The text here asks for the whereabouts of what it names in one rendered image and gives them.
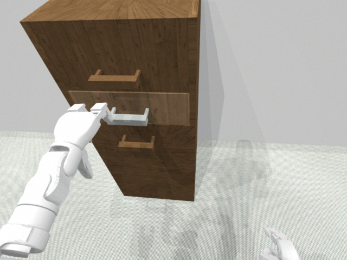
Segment robot left hand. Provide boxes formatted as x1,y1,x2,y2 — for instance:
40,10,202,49
54,103,113,179

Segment robot left forearm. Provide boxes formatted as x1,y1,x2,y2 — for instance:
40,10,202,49
0,141,83,258

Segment robot right hand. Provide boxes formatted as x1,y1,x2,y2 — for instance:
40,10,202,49
260,227,301,260

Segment drawer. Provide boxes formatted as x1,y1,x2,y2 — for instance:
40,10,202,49
69,90,190,125

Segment handle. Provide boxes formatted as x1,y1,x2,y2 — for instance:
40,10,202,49
88,75,139,89
118,141,154,152
107,107,149,126

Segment cabinet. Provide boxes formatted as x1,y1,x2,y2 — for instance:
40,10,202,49
20,0,201,202

